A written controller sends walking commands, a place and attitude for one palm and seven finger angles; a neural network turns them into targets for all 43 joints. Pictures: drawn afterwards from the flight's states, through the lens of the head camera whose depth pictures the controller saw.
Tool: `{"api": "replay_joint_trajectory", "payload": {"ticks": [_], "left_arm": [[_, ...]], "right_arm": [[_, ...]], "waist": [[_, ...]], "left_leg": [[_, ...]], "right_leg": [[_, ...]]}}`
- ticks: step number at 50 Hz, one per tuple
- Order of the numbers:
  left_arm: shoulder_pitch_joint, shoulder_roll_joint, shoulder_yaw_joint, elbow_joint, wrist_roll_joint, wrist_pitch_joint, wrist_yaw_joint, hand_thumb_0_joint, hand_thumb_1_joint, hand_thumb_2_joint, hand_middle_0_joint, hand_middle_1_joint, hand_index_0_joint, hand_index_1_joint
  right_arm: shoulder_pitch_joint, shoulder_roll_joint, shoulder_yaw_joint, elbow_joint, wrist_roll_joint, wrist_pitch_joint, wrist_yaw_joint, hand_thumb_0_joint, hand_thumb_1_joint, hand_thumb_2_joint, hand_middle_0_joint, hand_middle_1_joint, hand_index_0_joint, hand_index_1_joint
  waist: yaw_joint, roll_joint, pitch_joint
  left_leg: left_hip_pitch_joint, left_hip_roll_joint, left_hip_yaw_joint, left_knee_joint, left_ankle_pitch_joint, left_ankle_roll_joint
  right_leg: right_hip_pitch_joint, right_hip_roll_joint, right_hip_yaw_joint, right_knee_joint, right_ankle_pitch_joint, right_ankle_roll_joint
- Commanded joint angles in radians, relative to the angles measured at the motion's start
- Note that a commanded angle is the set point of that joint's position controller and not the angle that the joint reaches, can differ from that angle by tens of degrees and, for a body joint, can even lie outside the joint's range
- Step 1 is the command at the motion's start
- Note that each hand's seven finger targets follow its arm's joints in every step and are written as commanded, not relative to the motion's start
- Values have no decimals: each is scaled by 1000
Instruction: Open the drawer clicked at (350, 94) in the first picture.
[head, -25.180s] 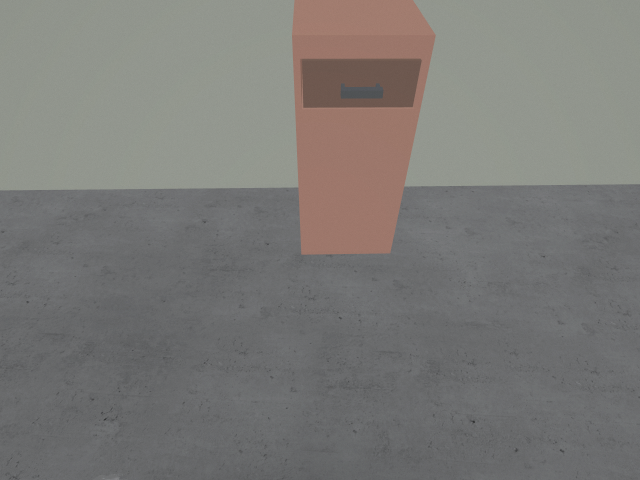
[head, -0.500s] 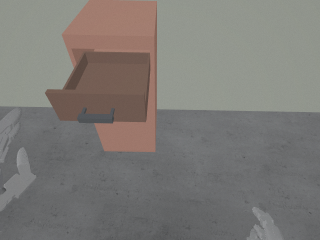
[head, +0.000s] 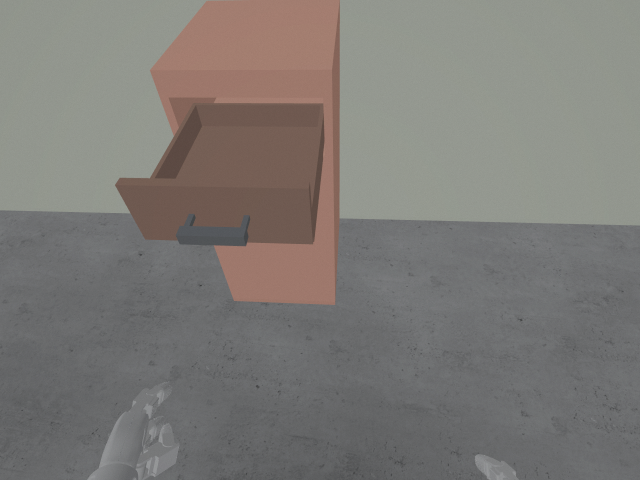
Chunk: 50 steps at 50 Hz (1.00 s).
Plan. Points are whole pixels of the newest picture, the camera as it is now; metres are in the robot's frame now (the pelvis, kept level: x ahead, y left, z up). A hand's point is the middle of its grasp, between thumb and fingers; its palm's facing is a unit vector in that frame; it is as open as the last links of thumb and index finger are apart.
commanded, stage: let the arm hang, fingers relaxed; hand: left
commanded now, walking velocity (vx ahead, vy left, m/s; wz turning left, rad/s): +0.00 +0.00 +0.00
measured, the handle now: (215, 227) +0.52 +0.21 -0.01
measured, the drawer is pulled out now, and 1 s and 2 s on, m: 0.29 0.29 0.29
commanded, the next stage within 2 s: look to check the result in 0.92 s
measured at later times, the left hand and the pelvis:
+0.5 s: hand out of the picture -0.03 +0.19 -0.15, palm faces -0.01 -0.97 -0.24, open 7.3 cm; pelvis -0.01 +0.00 +0.02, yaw -2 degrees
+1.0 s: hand out of the picture -0.03 +0.16 -0.15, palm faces +0.01 -0.98 -0.18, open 7.4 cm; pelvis -0.02 +0.00 +0.02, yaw -2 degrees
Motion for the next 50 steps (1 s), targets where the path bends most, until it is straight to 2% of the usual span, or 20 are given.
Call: {"api": "replay_joint_trajectory", "payload": {"ticks": [1,2,3,4,5,6,8,10,11,13,16,20,28,32,34,37,41,43,46,50], "left_arm": [[18,142,18,165,-15,-16,11,0,900,900,-200,-300,-200,-300],[-2,121,10,210,-24,-13,9,0,900,900,-200,-300,-200,-300],[-1,96,1,257,-27,-8,6,0,900,900,-200,-300,-200,-300],[-6,88,-2,313,-30,-6,1,0,900,900,-200,-300,-200,-300],[6,79,-4,365,-32,-7,-3,0,900,900,-200,-300,-200,-300],[34,48,9,395,-26,-9,-1,0,900,900,-200,-300,-200,-300],[46,53,-3,464,-31,-16,-4,0,900,900,-200,-300,-200,-300],[45,61,-11,513,-34,-22,-3,0,900,900,-200,-300,-200,-300],[45,60,-15,530,-34,-24,-1,0,900,900,-200,-300,-200,-300],[42,55,-23,566,-35,-25,2,0,900,900,-200,-300,-200,-300],[63,49,-32,613,-36,-27,6,0,900,900,-200,-300,-200,-300],[69,38,-38,651,-37,-23,10,0,900,900,-200,-300,-200,-300],[81,17,-32,670,-33,-23,16,0,900,900,-200,-300,-200,-300],[85,7,-26,668,-32,-25,18,0,900,900,-200,-300,-200,-300],[85,0,-23,666,-32,-25,17,0,900,900,-200,-300,-200,-300],[90,-10,-22,671,-32,-27,18,0,900,900,-200,-300,-200,-300],[92,-13,-21,672,-32,-28,18,0,900,900,-200,-300,-200,-300],[89,-14,-20,670,-32,-26,18,0,900,900,-200,-300,-200,-300],[94,-16,-20,672,-31,-28,19,0,900,900,-200,-300,-200,-300],[90,-15,-17,673,-32,-26,17,0,900,900,-200,-300,-200,-300]], "right_arm": [[70,-83,-31,-33,5,5,-22,0,-900,-900,200,300,200,300],[105,-83,-22,4,0,3,-24,0,-900,-900,200,300,200,300],[95,-103,-13,32,-6,1,-25,0,-900,-900,200,300,200,300],[81,-107,-7,51,-5,1,-31,0,-900,-900,200,300,200,300],[67,-108,-2,65,-3,1,-40,0,-900,-900,200,300,200,300],[65,-92,-8,73,-4,1,-47,0,-900,-900,200,300,200,300],[88,-73,-1,106,3,1,-51,0,-900,-900,200,300,200,300],[119,-59,0,143,7,2,-52,0,-900,-900,200,300,200,300],[132,-57,-2,154,10,4,-53,0,-900,-900,200,300,200,300],[154,-55,0,186,13,7,-53,0,-900,-900,200,300,200,300],[163,-49,1,222,15,8,-53,0,-900,-900,200,300,200,300],[178,-35,5,262,13,13,-52,0,-900,-900,200,300,200,300],[207,7,2,301,7,16,-47,0,-900,-900,200,300,200,300],[223,24,0,308,5,14,-48,0,-900,-900,200,300,200,300],[223,31,0,307,5,13,-49,0,-900,-900,200,300,200,300],[232,36,0,306,5,10,-52,0,-900,-900,200,300,200,300],[236,34,-3,303,8,8,-54,0,-900,-900,200,300,200,300],[241,35,-2,303,6,8,-54,0,-900,-900,200,300,200,300],[241,33,-4,301,8,9,-54,0,-900,-900,200,300,200,300],[248,34,-4,302,5,10,-54,0,-900,-900,200,300,200,300]], "waist": [[0,-158,-65],[-12,-13,-59],[8,147,-20],[13,212,21],[28,194,38],[39,147,23],[34,114,-38],[23,81,-57],[20,26,-45],[14,-6,-31],[20,-37,7],[18,-51,80],[19,-77,119],[18,-64,109],[19,-38,123],[19,-14,105],[21,-37,108],[19,-18,112],[18,-42,109],[16,-23,111]], "left_leg": [[44,32,-14,-115,142,16],[137,76,-53,-195,381,29],[111,128,-124,-239,451,58],[73,162,-172,-295,451,90],[44,165,-172,-315,431,100],[56,161,-156,-308,431,94],[101,114,-92,-277,383,62],[134,95,-61,-272,337,42],[151,101,-58,-275,342,39],[158,104,-53,-290,332,39],[163,105,-49,-312,307,38],[128,97,-50,-345,208,37],[101,83,-39,-355,122,36],[99,82,-36,-346,125,34],[87,77,-34,-346,122,33],[95,87,-41,-350,136,34],[90,92,-46,-352,143,33],[80,89,-47,-357,128,34],[94,89,-45,-349,135,32],[88,86,-44,-354,114,31]], "right_leg": [[163,-189,176,-170,708,-91],[86,-128,137,-146,494,-48],[61,-58,89,-143,251,-10],[72,-26,59,-145,118,7],[105,-23,59,-175,111,8],[125,-29,61,-213,149,4],[181,-59,95,-270,258,-11],[186,-80,114,-296,309,-24],[176,-78,111,-304,329,-25],[173,-84,106,-318,332,-22],[152,-78,109,-336,300,-21],[113,-72,122,-366,181,-18],[65,-71,132,-387,66,-18],[60,-72,130,-383,58,-20],[51,-73,135,-382,56,-23],[60,-68,133,-369,90,-23],[66,-64,126,-361,111,-23],[69,-65,130,-362,101,-23],[56,-67,129,-367,90,-24],[54,-69,131,-370,70,-23]]}}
